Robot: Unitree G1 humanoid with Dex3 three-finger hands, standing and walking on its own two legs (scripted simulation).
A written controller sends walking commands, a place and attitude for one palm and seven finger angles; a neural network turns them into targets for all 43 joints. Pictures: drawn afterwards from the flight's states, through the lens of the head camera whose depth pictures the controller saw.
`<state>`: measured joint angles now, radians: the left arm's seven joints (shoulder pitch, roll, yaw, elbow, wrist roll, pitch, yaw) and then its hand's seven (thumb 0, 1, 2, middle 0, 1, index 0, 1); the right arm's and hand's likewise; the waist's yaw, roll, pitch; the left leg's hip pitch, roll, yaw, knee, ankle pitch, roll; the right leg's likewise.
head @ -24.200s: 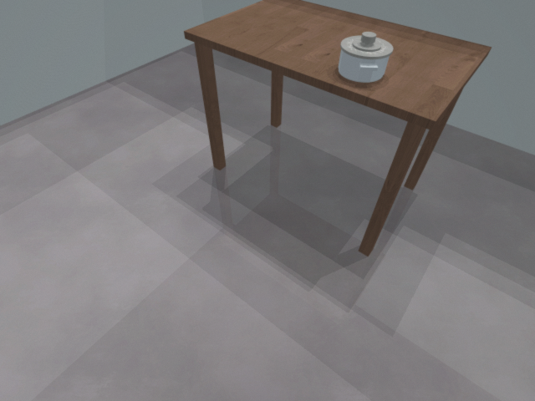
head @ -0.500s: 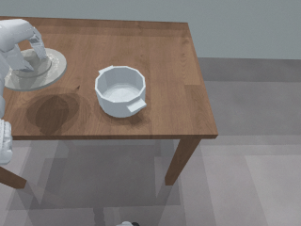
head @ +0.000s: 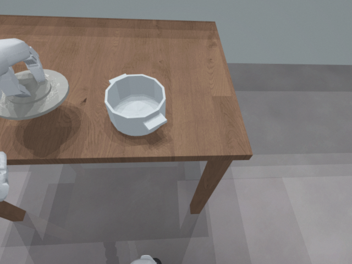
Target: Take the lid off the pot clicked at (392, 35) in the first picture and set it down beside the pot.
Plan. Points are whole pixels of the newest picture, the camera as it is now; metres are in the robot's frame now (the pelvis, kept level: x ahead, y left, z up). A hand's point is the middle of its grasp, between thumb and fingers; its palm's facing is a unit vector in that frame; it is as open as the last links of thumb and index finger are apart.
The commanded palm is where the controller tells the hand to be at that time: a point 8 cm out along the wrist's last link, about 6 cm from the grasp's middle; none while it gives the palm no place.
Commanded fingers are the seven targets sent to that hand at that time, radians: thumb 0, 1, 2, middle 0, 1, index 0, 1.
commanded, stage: lower the lid onto the table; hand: left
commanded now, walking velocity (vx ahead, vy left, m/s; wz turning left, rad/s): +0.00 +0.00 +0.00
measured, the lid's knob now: (24, 82) +0.49 +0.33 +0.12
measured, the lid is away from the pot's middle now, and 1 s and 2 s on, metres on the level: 0.24 0.23 0.23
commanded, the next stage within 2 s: open the fingers wide in 1.20 s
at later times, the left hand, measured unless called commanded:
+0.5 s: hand (26, 91) +0.47 +0.32 +0.11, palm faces -0.43 -0.11 -0.90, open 7.3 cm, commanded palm +0.50 +0.32 +0.18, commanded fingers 0.00 0.74 0.86 -0.91 -1.06 -0.88 -1.05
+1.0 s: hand (30, 103) +0.46 +0.32 +0.08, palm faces -0.46 -0.10 -0.88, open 7.3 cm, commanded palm +0.50 +0.32 +0.15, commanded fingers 0.00 0.74 0.86 -0.91 -1.06 -0.88 -1.05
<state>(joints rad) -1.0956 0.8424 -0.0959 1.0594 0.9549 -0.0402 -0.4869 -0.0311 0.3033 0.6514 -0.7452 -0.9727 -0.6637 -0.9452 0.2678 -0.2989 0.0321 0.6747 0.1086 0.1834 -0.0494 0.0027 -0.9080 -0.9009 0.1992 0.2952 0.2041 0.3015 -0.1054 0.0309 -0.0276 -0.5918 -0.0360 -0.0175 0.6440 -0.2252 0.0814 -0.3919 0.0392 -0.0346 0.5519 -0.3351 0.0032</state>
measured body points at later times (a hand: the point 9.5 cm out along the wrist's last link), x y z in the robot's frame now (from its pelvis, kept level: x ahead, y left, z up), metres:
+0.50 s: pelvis +0.00 +0.01 -0.01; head +0.08 +0.03 +0.43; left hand +0.48 +0.32 +0.16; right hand +0.03 -0.27 -0.12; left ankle +0.05 +0.06 -0.72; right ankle -0.04 -0.13 -0.72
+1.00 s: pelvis -0.01 +0.01 -0.01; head +0.08 +0.03 +0.43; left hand +0.48 +0.32 +0.13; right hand +0.01 -0.27 -0.13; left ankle +0.05 +0.06 -0.72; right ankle -0.04 -0.13 -0.72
